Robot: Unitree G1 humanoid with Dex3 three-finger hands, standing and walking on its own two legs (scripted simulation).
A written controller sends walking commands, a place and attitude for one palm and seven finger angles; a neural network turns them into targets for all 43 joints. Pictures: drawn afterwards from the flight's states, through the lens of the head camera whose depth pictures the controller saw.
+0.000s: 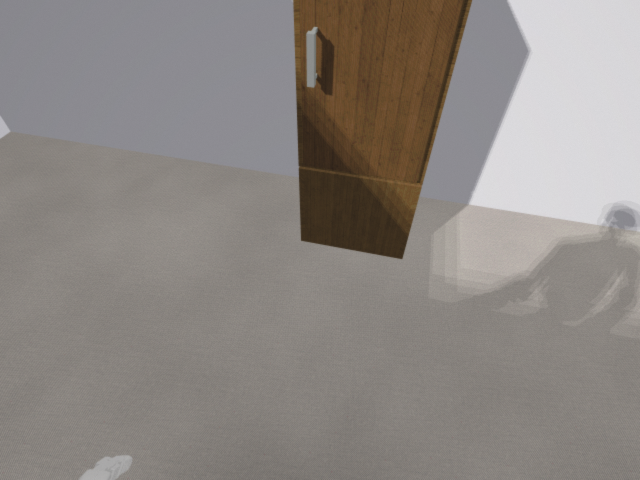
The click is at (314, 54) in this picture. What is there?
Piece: cupboard door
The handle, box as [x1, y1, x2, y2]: [306, 27, 317, 87]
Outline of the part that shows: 317,27 313,27 310,31 306,33 307,86 313,87 315,84 316,77 315,33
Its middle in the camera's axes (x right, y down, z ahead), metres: -0.02 -0.49 +1.04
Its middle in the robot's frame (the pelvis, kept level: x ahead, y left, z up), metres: +1.11 +0.08 +0.04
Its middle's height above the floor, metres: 0.81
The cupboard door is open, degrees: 0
